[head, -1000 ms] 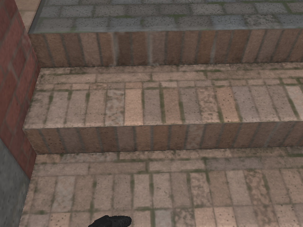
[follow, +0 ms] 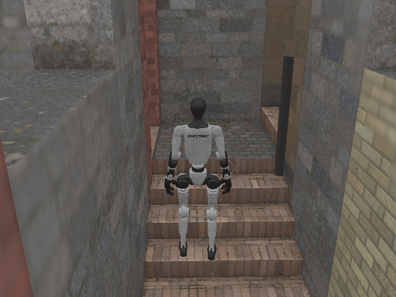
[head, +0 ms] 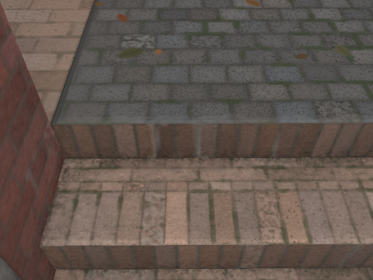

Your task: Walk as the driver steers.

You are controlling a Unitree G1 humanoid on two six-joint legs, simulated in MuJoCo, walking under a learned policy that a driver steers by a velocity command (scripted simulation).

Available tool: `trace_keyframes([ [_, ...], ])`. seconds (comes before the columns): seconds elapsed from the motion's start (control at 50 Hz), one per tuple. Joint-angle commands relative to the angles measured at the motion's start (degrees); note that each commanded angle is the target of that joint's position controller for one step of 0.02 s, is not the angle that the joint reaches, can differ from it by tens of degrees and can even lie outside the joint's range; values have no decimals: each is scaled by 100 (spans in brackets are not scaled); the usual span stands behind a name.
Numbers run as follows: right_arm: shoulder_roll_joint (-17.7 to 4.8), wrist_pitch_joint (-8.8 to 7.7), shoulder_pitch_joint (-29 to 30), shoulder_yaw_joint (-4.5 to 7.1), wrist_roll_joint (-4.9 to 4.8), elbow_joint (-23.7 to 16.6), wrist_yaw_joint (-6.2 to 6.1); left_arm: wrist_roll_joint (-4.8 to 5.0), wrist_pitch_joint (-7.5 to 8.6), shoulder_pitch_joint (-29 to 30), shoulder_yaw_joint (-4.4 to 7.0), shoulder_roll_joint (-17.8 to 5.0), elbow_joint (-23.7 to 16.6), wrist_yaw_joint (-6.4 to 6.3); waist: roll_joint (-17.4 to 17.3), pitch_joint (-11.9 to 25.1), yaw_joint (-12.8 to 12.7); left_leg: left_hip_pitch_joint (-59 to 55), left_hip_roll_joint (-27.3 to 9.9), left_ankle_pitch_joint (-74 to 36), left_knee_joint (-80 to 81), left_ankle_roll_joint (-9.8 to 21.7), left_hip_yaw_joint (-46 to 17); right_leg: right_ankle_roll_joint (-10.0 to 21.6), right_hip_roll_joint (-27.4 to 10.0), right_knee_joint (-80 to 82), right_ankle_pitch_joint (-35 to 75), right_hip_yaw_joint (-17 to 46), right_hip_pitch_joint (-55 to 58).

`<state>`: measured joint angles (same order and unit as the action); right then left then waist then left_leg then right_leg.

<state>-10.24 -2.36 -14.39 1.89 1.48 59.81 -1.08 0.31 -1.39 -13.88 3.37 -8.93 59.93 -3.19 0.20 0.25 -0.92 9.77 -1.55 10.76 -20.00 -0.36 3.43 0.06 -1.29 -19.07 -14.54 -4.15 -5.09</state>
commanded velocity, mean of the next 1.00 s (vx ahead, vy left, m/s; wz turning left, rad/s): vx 0.15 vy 0.00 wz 0.00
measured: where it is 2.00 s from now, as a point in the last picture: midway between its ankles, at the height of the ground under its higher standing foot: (181, 189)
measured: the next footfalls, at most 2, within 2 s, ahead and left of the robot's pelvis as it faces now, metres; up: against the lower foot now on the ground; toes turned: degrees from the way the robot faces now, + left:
left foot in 1.10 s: +0.34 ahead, +0.14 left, +0.17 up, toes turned +7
right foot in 1.68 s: +0.67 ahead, -0.07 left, +0.33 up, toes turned -7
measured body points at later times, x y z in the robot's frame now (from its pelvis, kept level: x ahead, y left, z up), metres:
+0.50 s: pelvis -0.02 +0.00 +0.00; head -0.01 +0.01 +0.45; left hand -0.03 +0.23 -0.16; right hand -0.01 -0.24 -0.15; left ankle +0.00 +0.12 -0.75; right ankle -0.05 -0.11 -0.75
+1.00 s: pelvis +0.09 +0.00 -0.01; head +0.11 +0.00 +0.44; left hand -0.05 +0.21 -0.15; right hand +0.29 -0.16 -0.12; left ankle +0.18 +0.14 -0.44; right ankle -0.05 -0.11 -0.75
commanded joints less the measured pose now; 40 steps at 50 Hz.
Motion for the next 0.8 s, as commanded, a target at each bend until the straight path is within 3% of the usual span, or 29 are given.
trace_keyframes([
  [0.02, -501, -17, -356, 97, -3, -63, -21, -4, 24, -381, 89, -460, -72, -21, 50, -66, 11, -99, -411, -1542, 172, 318, -417, 111, -431, 213, 1893, 457, -51],
  [0.2, -565, -23, -255, 119, -10, -15, -36, -17, 26, -435, 95, -414, -12, -57, 15, -164, 4, -42, -415, -991, 294, 259, -439, 108, -399, 349, 1395, 478, -151],
  [0.36, -548, 7, -434, 102, -67, 59, -73, 55, 21, -602, 82, -358, 79, -104, 8, -328, 39, 65, -389, -158, 381, 227, -429, 147, -334, 435, 676, 462, -365],
  [0.5, -572, -3, -496, 85, -70, 78, -49, 55, 75, -781, 67, -386, 131, -83, -21, -383, 42, 115, -397, -182, 347, 229, -479, 138, -317, 418, 698, 464, -443],
  [0.54, -819, 32, -543, 173, -144, 68, -93, 126, 73, -836, 117, -488, 107, -102, -129, -294, 48, 132, -325, 1305, 265, 432, -515, 275, -87, 79, -714, 264, -621],
  [0.58, -988, 79, -565, 250, -233, -35, -165, 164, 119, -669, 128, -489, -82, -133, -368, -628, 70, 501, -580, 3065, 401, 759, -987, 429, -82, -263, -2037, 371, -1359],
  [0.62, -978, 54, -510, 277, -218, -192, -199, 132, 245, -554, 90, -366, -271, -119, -617, -772, 39, 589, -959, 3103, 559, 983, -1607, 455, -71, -692, -1482, 341, -1716],
  [0.66, -1065, 53, -484, 324, -182, -252, -193, 90, 323, -862, 98, -370, -209, -51, -733, -471, -58, 620, -1128, 2980, 663, 1138, -1935, 497, -7, -947, -1029, 251, -1486],
  [0.68, -1061, 61, -289, 323, -210, -353, -189, 102, 346, -1004, 97, -393, -202, -21, -641, -442, -182, 946, -1067, 2896, 586, 1111, -1846, 558, 10, -847, -1056, 282, -1146],
  [0.7, -958, 48, 44, 274, -244, -489, -166, 95, 369, -1135, 80, -375, -206, 13, -466, -516, -341, 1450, -845, 2547, 394, 1002, -1499, 645, -46, -456, -1091, 435, -702],
  [0.72, -798, -4, 353, 205, -268, -613, -147, 116, 398, -1376, 128, -577, -172, 9, 34, -607, -487, 2124, -454, 2038, -303, 804, -895, 803, -346, 33, -1390, 1010, -178],
  [0.74, -528, -125, 528, 112, -262, -678, -129, 136, 404, -1703, 225, -908, -102, 6, 944, -624, -550, 2968, 28, 1191, -1485, 557, -134, 1017, -837, 576, -1468, 1949, 561],
  [0.76, -379, -256, 408, 29, -242, -635, -103, 122, 409, -2127, 351, -1260, -1, 25, 1733, -472, -624, 3534, 145, 1081, -2961, 437, 133, 1448, -1581, 942, -845, 3007, 1092],
  [0.78, -507, -357, 314, 54, -294, -489, -24, 62, 467, -2503, 358, -1204, 82, 32, 1431, -322, -703, 4305, 122, 1792, -5534, 260, -174, 1895, -2049, 1008, -104, 3664, 1518],
  [0.8, -400, -432, 320, 48, -427, -512, 44, -35, 557, -2614, 317, -1132, 111, 51, 832, -310, -558, 5314, 81, 2018, -7637, 233, -691, 1997, -2209, 926, 435, 3522, 1967],
])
